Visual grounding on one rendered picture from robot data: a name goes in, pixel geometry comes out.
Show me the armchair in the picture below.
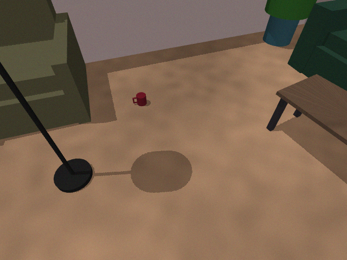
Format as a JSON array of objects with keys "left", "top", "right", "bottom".
[{"left": 0, "top": 0, "right": 91, "bottom": 139}]

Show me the mug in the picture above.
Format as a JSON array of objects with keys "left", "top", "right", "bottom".
[{"left": 132, "top": 92, "right": 147, "bottom": 106}]

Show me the coffee table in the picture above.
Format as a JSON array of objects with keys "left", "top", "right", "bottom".
[{"left": 266, "top": 74, "right": 347, "bottom": 145}]

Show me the floor lamp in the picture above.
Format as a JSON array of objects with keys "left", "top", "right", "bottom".
[{"left": 0, "top": 63, "right": 93, "bottom": 193}]

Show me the potted plant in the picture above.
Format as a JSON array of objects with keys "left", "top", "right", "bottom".
[{"left": 263, "top": 0, "right": 317, "bottom": 47}]

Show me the sofa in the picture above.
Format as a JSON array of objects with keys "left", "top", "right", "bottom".
[{"left": 288, "top": 0, "right": 347, "bottom": 91}]

